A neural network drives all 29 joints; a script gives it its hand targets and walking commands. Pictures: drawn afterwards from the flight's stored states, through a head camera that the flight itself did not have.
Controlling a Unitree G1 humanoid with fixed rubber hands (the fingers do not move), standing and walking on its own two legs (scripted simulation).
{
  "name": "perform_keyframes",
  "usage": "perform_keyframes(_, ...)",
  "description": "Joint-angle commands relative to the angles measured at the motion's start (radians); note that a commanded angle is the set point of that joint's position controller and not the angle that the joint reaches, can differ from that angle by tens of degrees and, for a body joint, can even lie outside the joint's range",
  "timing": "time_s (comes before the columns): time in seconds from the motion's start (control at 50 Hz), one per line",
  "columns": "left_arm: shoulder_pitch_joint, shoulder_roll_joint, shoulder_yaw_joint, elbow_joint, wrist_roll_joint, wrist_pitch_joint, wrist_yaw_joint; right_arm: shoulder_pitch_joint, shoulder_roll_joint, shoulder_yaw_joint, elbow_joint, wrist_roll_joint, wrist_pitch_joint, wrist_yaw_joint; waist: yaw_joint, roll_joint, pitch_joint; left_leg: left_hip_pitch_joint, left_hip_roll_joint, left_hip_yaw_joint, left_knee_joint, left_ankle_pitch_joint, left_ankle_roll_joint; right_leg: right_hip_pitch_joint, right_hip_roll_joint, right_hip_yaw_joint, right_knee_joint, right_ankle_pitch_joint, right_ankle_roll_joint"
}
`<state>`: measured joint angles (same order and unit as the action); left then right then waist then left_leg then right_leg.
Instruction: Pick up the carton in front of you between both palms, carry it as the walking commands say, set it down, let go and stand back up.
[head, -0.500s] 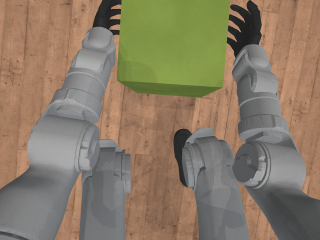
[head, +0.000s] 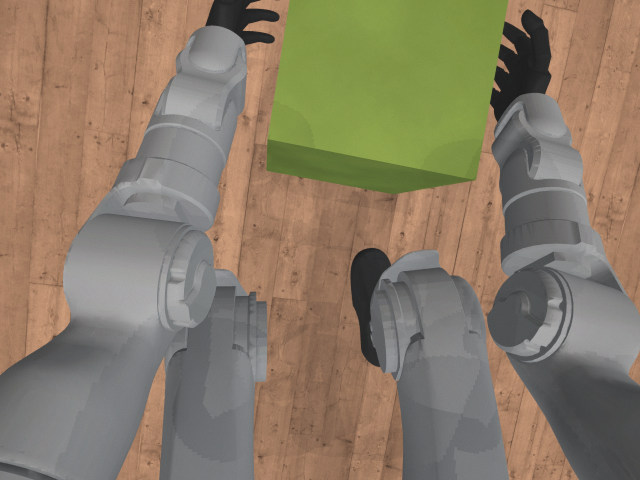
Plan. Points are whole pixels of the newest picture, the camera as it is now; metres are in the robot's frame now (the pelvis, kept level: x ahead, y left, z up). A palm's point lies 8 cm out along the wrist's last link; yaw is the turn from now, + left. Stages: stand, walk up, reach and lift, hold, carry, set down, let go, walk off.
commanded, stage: set down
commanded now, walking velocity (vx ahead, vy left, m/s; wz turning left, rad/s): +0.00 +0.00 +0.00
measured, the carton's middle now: (361, 96) +0.50 -0.10 -0.25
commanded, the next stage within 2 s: let go in 1.58 s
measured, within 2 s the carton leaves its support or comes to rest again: rests again in 0.30 s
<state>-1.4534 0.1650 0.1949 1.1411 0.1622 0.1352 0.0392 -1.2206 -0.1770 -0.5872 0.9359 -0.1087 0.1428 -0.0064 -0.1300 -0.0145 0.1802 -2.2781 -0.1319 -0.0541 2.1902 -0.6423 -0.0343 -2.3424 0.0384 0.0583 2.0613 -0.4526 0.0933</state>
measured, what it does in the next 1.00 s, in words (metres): rises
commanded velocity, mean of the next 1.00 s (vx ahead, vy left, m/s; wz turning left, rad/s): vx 0.00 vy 0.00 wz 0.00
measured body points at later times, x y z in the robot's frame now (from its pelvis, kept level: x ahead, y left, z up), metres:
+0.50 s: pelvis +0.00 -0.01 +0.00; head +0.37 +0.01 +0.25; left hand +0.55 +0.11 -0.21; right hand +0.47 -0.26 -0.20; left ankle +0.09 +0.11 -0.35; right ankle +0.14 -0.14 -0.35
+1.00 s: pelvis +0.01 -0.01 +0.06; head +0.34 -0.02 +0.37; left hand +0.57 +0.10 -0.07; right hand +0.48 -0.27 -0.06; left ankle +0.08 +0.11 -0.35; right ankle +0.14 -0.14 -0.35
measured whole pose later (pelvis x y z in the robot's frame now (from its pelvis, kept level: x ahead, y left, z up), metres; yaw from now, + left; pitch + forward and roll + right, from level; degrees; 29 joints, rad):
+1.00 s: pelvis +0.01 -0.01 +0.06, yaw +0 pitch +44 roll +0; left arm -1.25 0.33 0.10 0.98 -0.06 0.15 0.06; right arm -1.01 -0.20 -0.31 0.76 0.14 0.11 -0.11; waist -0.14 0.03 0.05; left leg -2.10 -0.09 -0.05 1.98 -0.64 -0.04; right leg -2.19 0.04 0.05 1.88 -0.45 0.06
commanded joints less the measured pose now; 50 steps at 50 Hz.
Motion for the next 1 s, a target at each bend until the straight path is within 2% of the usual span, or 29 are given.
perform_keyframes(0.0,-0.204,-0.461,-0.094,0.052,0.018,-0.011,-0.113,-0.444,0.538,0.288,0.039,0.046,-0.009,0.174,0.092,0.098,-0.732,0.331,0.011,0.028,-0.282,0.206,0.055,0.421,0.040,-0.096,-0.073,0.173,-0.026)
perform_keyframes(0.02,-0.212,-0.518,-0.114,0.044,-0.006,-0.006,-0.124,-0.467,0.521,0.286,0.022,0.037,-0.015,0.174,0.027,0.155,-0.694,0.297,0.007,0.027,-0.275,0.171,0.043,0.412,0.041,-0.113,-0.058,0.138,-0.046)
perform_keyframes(0.04,-0.214,-0.484,-0.127,0.078,-0.011,-0.013,-0.125,-0.471,0.533,0.303,0.045,0.032,-0.012,0.167,0.090,0.117,-0.728,0.294,0.007,0.042,-0.247,0.178,0.044,0.467,0.047,-0.082,-0.071,0.141,-0.046)
perform_keyframes(0.06,-0.273,-0.463,-0.133,0.061,-0.038,-0.015,-0.126,-0.420,0.482,0.263,0.055,0.014,-0.013,0.157,0.022,0.082,-0.721,0.249,0.005,0.039,-0.266,0.120,0.050,0.483,0.042,-0.114,-0.073,0.107,-0.031)
perform_keyframes(0.08,-0.301,-0.439,-0.093,0.041,0.010,-0.012,-0.125,-0.449,0.531,0.253,0.078,0.030,-0.002,0.165,0.082,0.111,-0.693,0.259,0.009,0.031,-0.283,0.134,0.071,0.434,0.040,-0.092,-0.059,0.113,-0.041)
perform_keyframes(0.12,-0.261,-0.397,-0.133,0.061,-0.021,-0.011,-0.128,-0.408,0.416,0.229,0.118,0.009,-0.010,0.134,0.023,0.108,-0.699,0.299,0.014,0.021,-0.262,0.085,0.060,0.489,0.032,-0.104,-0.053,0.098,-0.037)
perform_keyframes(0.16,-0.313,-0.282,-0.082,0.043,-0.002,-0.026,-0.122,-0.362,0.380,0.211,0.088,0.018,-0.019,0.108,0.065,0.094,-0.703,0.266,0.022,0.037,-0.253,0.120,0.060,0.463,0.025,-0.092,-0.057,0.111,-0.025)
perform_keyframes(0.18,-0.271,-0.281,-0.135,0.082,-0.021,-0.019,-0.104,-0.308,0.300,0.162,0.144,0.006,-0.042,0.092,-0.020,0.163,-0.688,0.269,0.031,0.034,-0.262,0.065,0.045,0.503,0.023,-0.093,-0.082,0.107,-0.042)
perform_keyframes(0.22,-0.208,0.035,-0.071,0.073,-0.030,-0.047,-0.042,-0.283,0.059,0.125,0.121,0.012,-0.067,0.040,0.039,0.127,-0.699,0.339,0.049,0.033,-0.246,0.099,0.037,0.507,0.005,-0.105,-0.046,0.101,-0.010)
perform_keyframes(0.24,-0.268,0.075,-0.105,0.005,-0.085,-0.062,-0.021,-0.230,-0.046,0.136,0.120,0.023,-0.100,0.014,-0.037,0.078,-0.744,0.329,0.065,0.033,-0.255,0.117,0.037,0.529,-0.003,-0.122,-0.058,0.133,-0.007)
perform_keyframes(0.26,-0.190,0.222,-0.078,-0.004,-0.063,-0.078,0.027,-0.172,-0.153,0.154,0.148,0.095,-0.135,-0.026,0.044,0.136,-0.767,0.394,0.064,0.039,-0.293,0.126,0.024,0.544,-0.012,-0.115,-0.057,0.157,-0.013)
perform_keyframes(0.28,-0.204,0.199,-0.156,0.036,-0.133,-0.084,0.039,-0.183,-0.199,0.158,0.211,0.132,-0.158,-0.048,-0.042,0.156,-0.843,0.371,0.078,0.042,-0.234,0.140,0.008,0.566,-0.024,-0.122,-0.058,0.181,-0.024)
perform_keyframes(0.3,-0.248,0.219,-0.128,-0.028,-0.167,-0.103,0.045,-0.238,-0.170,0.185,0.160,0.177,-0.161,-0.062,0.050,0.125,-0.813,0.339,0.067,0.035,-0.233,0.213,0.010,0.567,-0.018,-0.098,-0.059,0.254,-0.025)
perform_keyframes(0.32,-0.247,0.212,-0.190,0.022,-0.218,-0.099,0.039,-0.225,-0.180,0.214,0.195,0.201,-0.170,-0.067,-0.050,0.065,-0.835,0.351,0.088,0.020,-0.225,0.198,0.009,0.596,-0.026,-0.126,-0.065,0.243,-0.010)
perform_keyframes(0.34,-0.217,0.254,-0.206,-0.073,-0.225,-0.108,0.039,-0.156,-0.210,0.198,0.166,0.230,-0.190,-0.075,-0.031,0.149,-0.828,0.337,0.083,0.038,-0.209,0.203,-0.003,0.607,-0.030,-0.110,-0.055,0.282,-0.024)
perform_keyframes(0.38,-0.311,0.226,-0.268,-0.115,-0.305,-0.116,0.030,-0.191,-0.242,0.164,0.090,0.235,-0.211,-0.067,-0.125,0.169,-0.927,0.401,0.084,0.023,-0.193,0.242,0.006,0.635,-0.040,-0.124,-0.047,0.324,-0.033)
perform_keyframes(0.44,-0.237,0.228,-0.279,-0.199,-0.321,-0.113,0.028,-0.153,-0.268,0.221,0.094,0.242,-0.221,-0.078,-0.109,0.200,-0.978,0.397,0.077,0.034,-0.183,0.322,-0.022,0.690,-0.037,-0.099,-0.037,0.436,-0.061)
perform_keyframes(0.46,-0.235,0.170,-0.332,-0.134,-0.374,-0.104,0.027,-0.164,-0.268,0.192,0.109,0.224,-0.225,-0.071,-0.181,0.179,-0.975,0.439,0.087,0.011,-0.211,0.342,-0.017,0.724,-0.052,-0.110,-0.056,0.444,-0.053)
perform_keyframes(0.52,-0.242,0.315,-0.256,-0.290,-0.336,-0.095,0.042,-0.131,-0.287,0.221,-0.005,0.304,-0.212,-0.066,-0.087,0.228,-1.191,0.552,0.100,0.019,-0.212,0.400,-0.017,0.824,-0.056,-0.107,-0.015,0.530,-0.051)
perform_keyframes(0.56,-0.166,0.289,-0.250,-0.275,-0.294,-0.084,0.041,-0.143,-0.314,0.187,-0.078,0.271,-0.195,-0.070,-0.085,0.235,-1.229,0.597,0.085,0.034,-0.217,0.389,-0.025,0.806,-0.046,-0.120,-0.045,0.520,-0.042)
perform_keyframes(0.58,-0.142,0.273,-0.276,-0.300,-0.325,-0.076,0.036,-0.054,-0.268,0.219,-0.090,0.267,-0.180,-0.070,-0.147,0.201,-1.260,0.612,0.081,0.044,-0.204,0.360,-0.028,0.813,-0.050,-0.124,-0.072,0.478,-0.040)
perform_keyframes(0.68,-0.068,0.254,-0.153,-0.308,-0.255,-0.031,0.054,-0.055,-0.211,0.248,-0.184,0.291,-0.127,-0.069,-0.018,0.097,-1.199,0.500,0.045,0.090,-0.294,0.244,0.006,0.864,-0.027,-0.139,-0.126,0.384,-0.024)
perform_keyframes(0.7,-0.067,0.346,-0.122,-0.361,-0.209,-0.037,0.055,-0.039,-0.225,0.258,-0.289,0.317,-0.122,-0.078,-0.021,0.136,-1.297,0.571,0.054,0.094,-0.293,0.233,0.013,0.888,-0.009,-0.149,-0.125,0.368,-0.016)
perform_keyframes(0.72,-0.075,0.244,-0.182,-0.365,-0.261,-0.030,0.049,0.027,-0.248,0.231,-0.186,0.258,-0.105,-0.085,-0.096,0.159,-1.238,0.549,0.049,0.087,-0.309,0.225,-0.003,0.911,-0.018,-0.143,-0.161,0.380,-0.030)
perform_keyframes(0.8,-0.014,0.319,-0.108,-0.240,-0.212,-0.002,0.031,-0.005,-0.150,0.281,-0.272,0.269,-0.072,-0.098,-0.005,0.102,-1.170,0.523,0.060,0.108,-0.370,0.139,0.020,0.882,-0.009,-0.144,-0.227,0.262,-0.008)
perform_keyframes(0.86,-0.109,0.236,-0.140,-0.343,-0.260,-0.017,0.020,0.023,-0.191,0.270,-0.259,0.250,-0.063,-0.107,-0.093,0.105,-1.248,0.555,0.033,0.111,-0.413,0.144,0.010,0.907,0.003,-0.172,-0.280,0.253,-0.021)
perform_keyframes(0.94,-0.005,0.279,-0.060,-0.215,-0.196,0.009,0.008,0.057,-0.095,0.277,-0.285,0.250,-0.033,-0.110,-0.018,0.112,-1.071,0.492,0.030,0.146,-0.515,0.041,0.030,0.912,0.005,-0.179,-0.375,0.170,-0.003)
perform_keyframes(0.96,-0.003,0.244,-0.089,-0.264,-0.182,0.007,0.004,0.050,-0.122,0.249,-0.348,0.200,-0.035,-0.107,-0.092,0.105,-1.230,0.584,0.026,0.121,-0.506,0.120,0.024,0.954,0.022,-0.180,-0.385,0.255,-0.014)
perform_keyframes(0.98,-0.058,0.265,-0.087,-0.363,-0.190,0.004,0.000,0.089,-0.147,0.250,-0.324,0.213,-0.033,-0.107,-0.066,0.117,-1.267,0.620,0.025,0.111,-0.528,0.127,0.025,0.974,0.013,-0.167,-0.398,0.269,-0.020)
